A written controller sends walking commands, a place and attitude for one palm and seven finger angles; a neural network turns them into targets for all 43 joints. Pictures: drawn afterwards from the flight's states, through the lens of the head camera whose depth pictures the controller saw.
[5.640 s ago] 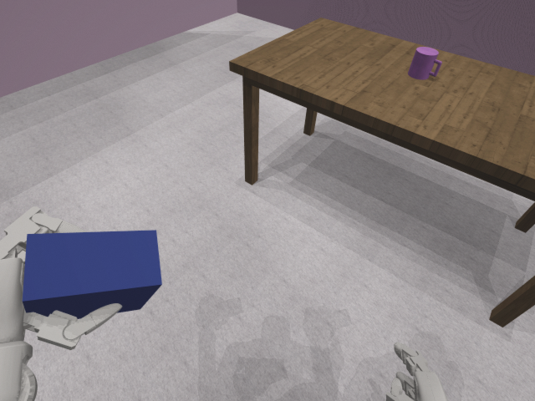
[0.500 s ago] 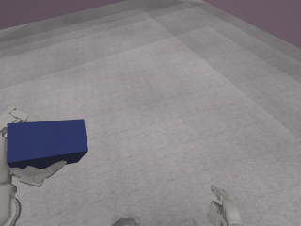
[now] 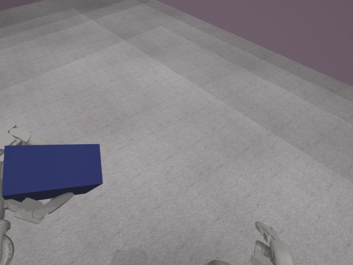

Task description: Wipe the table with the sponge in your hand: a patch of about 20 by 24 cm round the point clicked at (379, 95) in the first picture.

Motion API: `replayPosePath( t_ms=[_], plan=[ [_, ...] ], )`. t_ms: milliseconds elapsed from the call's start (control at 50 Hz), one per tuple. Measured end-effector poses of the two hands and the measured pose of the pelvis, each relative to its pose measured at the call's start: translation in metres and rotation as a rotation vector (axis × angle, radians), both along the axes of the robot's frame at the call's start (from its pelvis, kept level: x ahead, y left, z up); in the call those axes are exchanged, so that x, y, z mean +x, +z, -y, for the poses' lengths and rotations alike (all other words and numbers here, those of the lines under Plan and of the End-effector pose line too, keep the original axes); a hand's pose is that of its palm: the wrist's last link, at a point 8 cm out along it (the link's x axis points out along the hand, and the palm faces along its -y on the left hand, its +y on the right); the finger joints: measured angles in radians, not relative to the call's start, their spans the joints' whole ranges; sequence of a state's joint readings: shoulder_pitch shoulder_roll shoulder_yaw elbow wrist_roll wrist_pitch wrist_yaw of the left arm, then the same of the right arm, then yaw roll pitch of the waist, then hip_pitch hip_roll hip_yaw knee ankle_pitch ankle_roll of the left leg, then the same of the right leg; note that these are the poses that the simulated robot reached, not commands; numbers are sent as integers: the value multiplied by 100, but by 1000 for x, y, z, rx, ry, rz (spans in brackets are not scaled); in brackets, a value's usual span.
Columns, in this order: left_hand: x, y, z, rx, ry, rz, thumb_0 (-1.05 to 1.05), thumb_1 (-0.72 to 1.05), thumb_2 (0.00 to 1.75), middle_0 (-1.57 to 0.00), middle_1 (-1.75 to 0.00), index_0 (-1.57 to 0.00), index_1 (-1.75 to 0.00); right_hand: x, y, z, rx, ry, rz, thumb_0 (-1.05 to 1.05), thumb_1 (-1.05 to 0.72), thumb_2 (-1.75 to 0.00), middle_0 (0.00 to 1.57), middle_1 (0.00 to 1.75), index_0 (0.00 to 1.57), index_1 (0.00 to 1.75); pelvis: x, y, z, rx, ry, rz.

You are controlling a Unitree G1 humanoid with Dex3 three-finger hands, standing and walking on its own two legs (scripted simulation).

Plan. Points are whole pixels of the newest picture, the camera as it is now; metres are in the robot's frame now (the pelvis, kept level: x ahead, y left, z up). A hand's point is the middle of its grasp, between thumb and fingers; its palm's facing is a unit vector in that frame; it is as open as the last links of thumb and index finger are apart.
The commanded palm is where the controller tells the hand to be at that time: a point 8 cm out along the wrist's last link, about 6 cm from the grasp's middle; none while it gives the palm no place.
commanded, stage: turn to face it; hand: left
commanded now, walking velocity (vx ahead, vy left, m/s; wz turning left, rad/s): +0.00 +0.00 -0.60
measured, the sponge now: (66, 173) +0.22 +0.22 +0.15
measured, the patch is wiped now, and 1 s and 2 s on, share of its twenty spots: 0.00 0.00 0.00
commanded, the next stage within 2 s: none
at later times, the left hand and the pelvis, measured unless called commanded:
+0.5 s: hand (120, 178) +0.21 +0.12 +0.17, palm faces +0.14 -0.87 -0.47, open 10.4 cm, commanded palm +0.18 +0.17 +0.18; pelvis -0.06 -0.05 +0.00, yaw -16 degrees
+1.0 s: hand (225, 224) +0.16 -0.04 +0.17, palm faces -0.20 -0.80 -0.57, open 10.4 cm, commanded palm +0.14 +0.05 +0.18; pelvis -0.15 -0.09 -0.01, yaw -34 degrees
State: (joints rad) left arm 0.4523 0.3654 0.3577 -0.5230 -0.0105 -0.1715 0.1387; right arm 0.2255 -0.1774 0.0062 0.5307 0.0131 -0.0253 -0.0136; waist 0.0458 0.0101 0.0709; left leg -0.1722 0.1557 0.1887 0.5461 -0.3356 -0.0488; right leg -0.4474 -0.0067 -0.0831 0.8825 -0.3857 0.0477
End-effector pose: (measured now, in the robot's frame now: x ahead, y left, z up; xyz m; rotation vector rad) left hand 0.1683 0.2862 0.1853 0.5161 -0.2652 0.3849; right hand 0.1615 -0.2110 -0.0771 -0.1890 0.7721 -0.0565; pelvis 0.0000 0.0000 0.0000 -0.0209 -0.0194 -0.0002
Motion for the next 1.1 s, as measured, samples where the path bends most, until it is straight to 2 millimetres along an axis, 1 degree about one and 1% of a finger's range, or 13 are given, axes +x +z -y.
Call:
replayPosePath(
  t_ms=[100,160,200,300,420,520,620,680,740,840,920,1000,1100],
  plan=[
    [27,-3,46,57,-106,-40,-1,-52,99,-68,-136,-70,-135,-31,-25,8,102,-41,-35,1,-90,-90,20,30,20,30,-6,-9,26,1,-69,2],
    [38,-5,79,95,-175,-41,-1,-52,99,-68,-136,-70,-135,-47,-43,30,120,-78,-66,1,-90,-90,21,30,20,30,-16,-17,41,-9,-86,9],
    [40,-3,95,100,-220,-56,-1,-52,99,-68,-136,-70,-135,-59,-47,50,105,-124,-96,1,-90,-90,21,30,20,30,-23,-16,46,13,-118,4],
    [34,9,118,142,-298,-86,-1,-52,99,-68,-136,-70,-135,-87,-36,97,33,-249,-119,1,-90,-90,20,30,20,30,-35,-8,53,49,-189,-5],
    [25,14,120,118,-310,-54,-1,-52,99,-68,-136,-70,-135,-113,-12,130,-50,-329,-86,1,-90,-90,20,30,20,30,-47,-3,55,73,-252,-23],
    [17,5,119,29,-329,-3,-1,-52,99,-68,-136,-70,-135,-128,3,134,-101,-342,-37,1,-90,-90,20,30,19,30,-58,-7,48,67,-294,-32],
    [12,0,126,21,-363,27,-1,-52,99,-68,-136,-70,-135,-144,5,118,-66,-375,25,1,-90,-90,20,30,20,30,-74,-8,49,57,-354,5],
    [11,0,141,6,-379,9,-1,-52,99,-68,-136,-70,-135,-156,-1,105,7,-385,47,1,-90,-90,20,30,20,30,-81,-6,54,33,-400,11],
    [11,-1,167,17,-422,-8,-1,-52,99,-68,-136,-70,-135,-173,-12,99,75,-391,53,1,-90,-90,20,30,20,30,-92,-7,64,18,-447,10],
    [10,-5,225,86,-531,-9,-1,-52,99,-68,-136,-70,-135,-217,-44,113,139,-440,19,1,-90,-90,21,30,20,30,-119,-21,85,5,-491,17],
    [0,0,259,108,-633,-45,-1,-52,99,-68,-136,-70,-136,-266,-49,139,115,-549,-78,1,-90,-90,21,30,20,30,-136,-15,90,42,-544,13],
    [-12,11,274,165,-702,-61,-1,-52,99,-68,-136,-71,-135,-313,-39,162,65,-663,-127,1,-90,-90,20,30,20,30,-147,-7,94,64,-594,3],
    [-20,16,274,162,-708,-50,-1,-52,99,-68,-137,-71,-135,-355,-21,180,-3,-743,-136,1,-90,-90,20,30,20,30,-159,-2,96,85,-649,-8]
  ],
)
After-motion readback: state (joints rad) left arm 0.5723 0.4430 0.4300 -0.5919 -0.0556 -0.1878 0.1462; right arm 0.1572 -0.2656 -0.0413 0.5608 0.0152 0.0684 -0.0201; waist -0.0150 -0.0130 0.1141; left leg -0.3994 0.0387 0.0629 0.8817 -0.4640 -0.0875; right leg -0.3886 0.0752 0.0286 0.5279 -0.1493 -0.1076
